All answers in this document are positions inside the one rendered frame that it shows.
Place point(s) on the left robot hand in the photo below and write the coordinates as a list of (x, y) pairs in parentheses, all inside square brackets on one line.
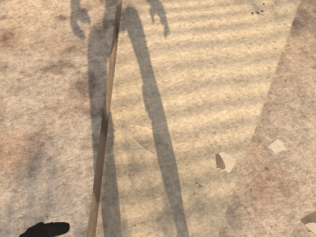
[(51, 229)]

